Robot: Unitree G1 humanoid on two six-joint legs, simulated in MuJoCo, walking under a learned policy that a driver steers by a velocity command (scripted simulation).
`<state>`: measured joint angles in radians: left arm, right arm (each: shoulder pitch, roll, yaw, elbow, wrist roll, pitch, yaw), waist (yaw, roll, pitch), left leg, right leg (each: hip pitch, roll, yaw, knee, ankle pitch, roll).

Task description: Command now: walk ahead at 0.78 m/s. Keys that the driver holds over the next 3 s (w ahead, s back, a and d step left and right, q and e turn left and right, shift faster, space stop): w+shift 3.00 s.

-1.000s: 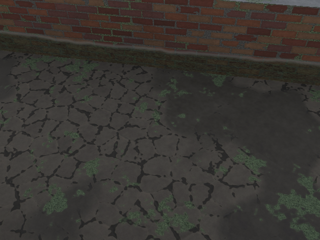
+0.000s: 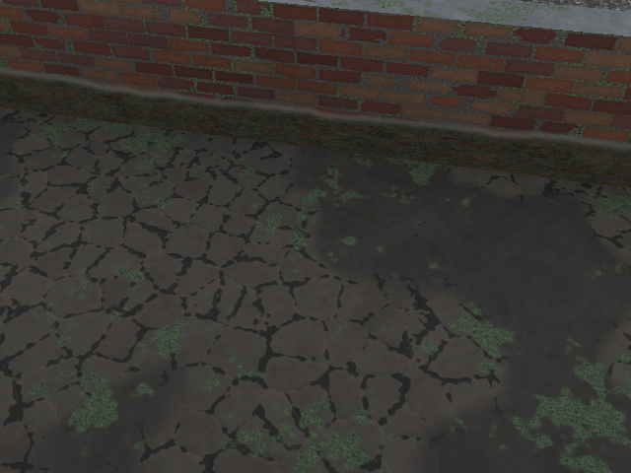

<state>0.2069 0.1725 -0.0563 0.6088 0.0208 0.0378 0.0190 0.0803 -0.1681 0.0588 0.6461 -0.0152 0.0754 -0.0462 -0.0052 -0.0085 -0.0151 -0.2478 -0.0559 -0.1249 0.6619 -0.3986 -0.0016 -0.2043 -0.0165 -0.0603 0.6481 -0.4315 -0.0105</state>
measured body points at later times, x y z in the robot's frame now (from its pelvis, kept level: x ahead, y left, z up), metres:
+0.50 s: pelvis -0.04 +0.01 +0.01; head -0.04 +0.01 +0.45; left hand +0.17 +0.21 -0.06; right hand +0.20 -0.17 -0.06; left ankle -0.03 +0.13 -0.72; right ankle -0.05 -0.11 -0.72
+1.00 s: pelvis -0.05 +0.01 +0.01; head -0.06 +0.01 +0.46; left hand +0.16 +0.20 -0.05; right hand +0.20 -0.18 -0.03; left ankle -0.03 +0.13 -0.72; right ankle -0.05 -0.11 -0.72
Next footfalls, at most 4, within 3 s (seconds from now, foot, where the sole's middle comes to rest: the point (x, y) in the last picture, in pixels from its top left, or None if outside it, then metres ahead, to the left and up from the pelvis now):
none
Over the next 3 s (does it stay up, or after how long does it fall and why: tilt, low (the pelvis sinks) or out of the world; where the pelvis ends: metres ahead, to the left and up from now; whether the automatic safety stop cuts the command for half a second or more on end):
stays up -0.04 0.00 0.01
